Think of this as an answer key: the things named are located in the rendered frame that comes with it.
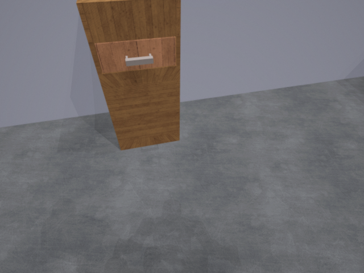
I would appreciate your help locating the handle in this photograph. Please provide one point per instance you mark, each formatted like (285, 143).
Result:
(139, 60)

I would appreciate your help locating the drawer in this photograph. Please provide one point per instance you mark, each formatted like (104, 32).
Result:
(112, 55)

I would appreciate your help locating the cabinet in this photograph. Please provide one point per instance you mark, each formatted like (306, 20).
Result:
(144, 104)

